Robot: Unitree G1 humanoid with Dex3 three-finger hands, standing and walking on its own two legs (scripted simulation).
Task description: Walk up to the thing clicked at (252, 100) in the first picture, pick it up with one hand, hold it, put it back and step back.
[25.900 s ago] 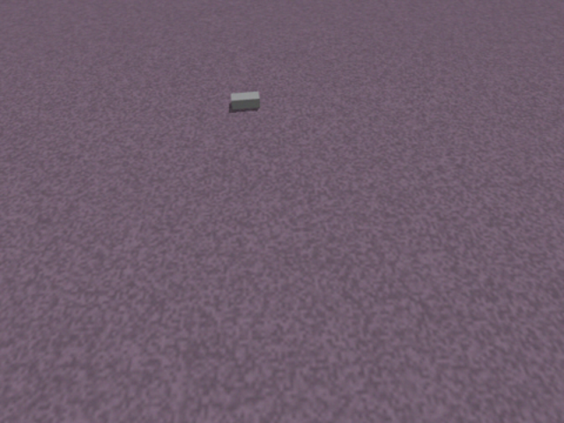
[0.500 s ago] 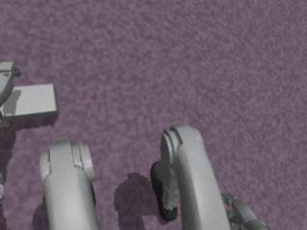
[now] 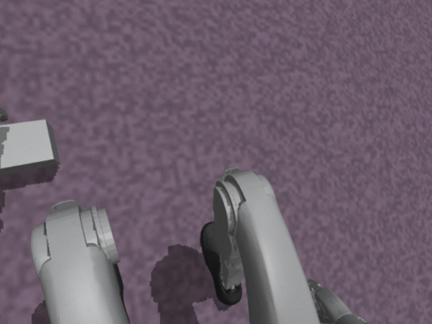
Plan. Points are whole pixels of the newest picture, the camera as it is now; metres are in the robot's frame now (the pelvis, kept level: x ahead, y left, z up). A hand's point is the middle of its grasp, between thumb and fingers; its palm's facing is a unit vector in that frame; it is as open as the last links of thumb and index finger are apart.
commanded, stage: rest palm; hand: left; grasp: from above
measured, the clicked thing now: (4, 150) +0.45 +0.32 -0.28
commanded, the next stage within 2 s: close in 0.64 s
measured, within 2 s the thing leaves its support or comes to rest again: neither
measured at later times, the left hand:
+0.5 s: hand out of the picture +0.44 +0.32 -0.24, palm faces -0.46 -0.13 -0.88, open 14.3 cm
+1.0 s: hand (8, 154) +0.43 +0.31 -0.25, palm faces -0.43 -0.09 -0.90, open 13.3 cm
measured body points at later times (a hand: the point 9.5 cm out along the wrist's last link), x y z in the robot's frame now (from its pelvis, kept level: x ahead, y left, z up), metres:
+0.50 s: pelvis +0.01 +0.00 -0.01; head +0.27 +0.10 +0.34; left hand +0.46 +0.33 -0.19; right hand +0.08 -0.26 -0.10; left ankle +0.08 +0.14 -0.28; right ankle +0.10 -0.13 -0.28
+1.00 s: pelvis +0.01 +0.01 -0.02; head +0.26 +0.12 +0.34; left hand +0.45 +0.31 -0.20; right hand +0.07 -0.26 -0.09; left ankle +0.08 +0.14 -0.28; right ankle +0.10 -0.13 -0.28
